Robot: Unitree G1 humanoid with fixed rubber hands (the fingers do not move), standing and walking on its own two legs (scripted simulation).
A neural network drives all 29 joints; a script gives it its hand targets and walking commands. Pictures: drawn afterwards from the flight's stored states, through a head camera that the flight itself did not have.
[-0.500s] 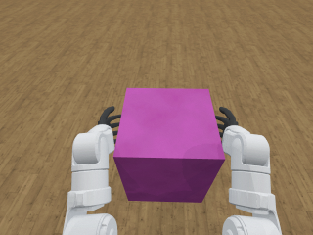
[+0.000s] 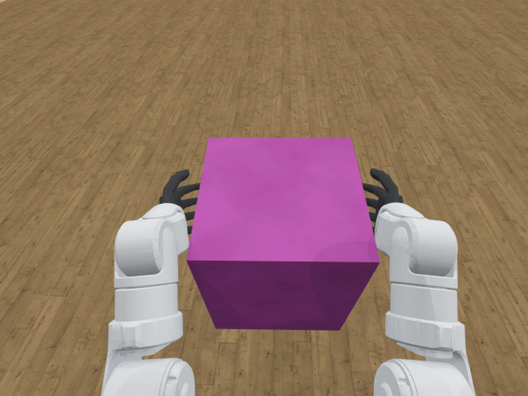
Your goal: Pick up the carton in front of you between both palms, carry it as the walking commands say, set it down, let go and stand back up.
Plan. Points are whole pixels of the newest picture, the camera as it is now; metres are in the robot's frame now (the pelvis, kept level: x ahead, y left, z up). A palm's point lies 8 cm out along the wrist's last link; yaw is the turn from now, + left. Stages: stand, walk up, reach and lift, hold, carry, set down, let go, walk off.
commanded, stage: carry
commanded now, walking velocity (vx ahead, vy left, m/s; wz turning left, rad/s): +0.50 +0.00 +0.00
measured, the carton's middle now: (278, 240) +0.34 +0.00 +0.07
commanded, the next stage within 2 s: none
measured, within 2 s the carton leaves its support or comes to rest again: neither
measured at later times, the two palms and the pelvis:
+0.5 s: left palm (174, 125) +0.52 +0.19 +0.17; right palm (344, 130) +0.52 -0.11 +0.17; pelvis +0.16 +0.04 +0.01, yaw -1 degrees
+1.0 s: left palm out of the picture +0.81 +0.26 +0.31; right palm out of the picture +0.81 -0.04 +0.32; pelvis +0.46 +0.11 +0.12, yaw +1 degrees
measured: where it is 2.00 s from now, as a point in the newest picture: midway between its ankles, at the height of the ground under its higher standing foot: (251, 202)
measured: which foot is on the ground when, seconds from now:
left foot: down 0.00-0.10, up 0.12-0.52, down 0.54-1.00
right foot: down 0.00-0.56, up 0.58-1.00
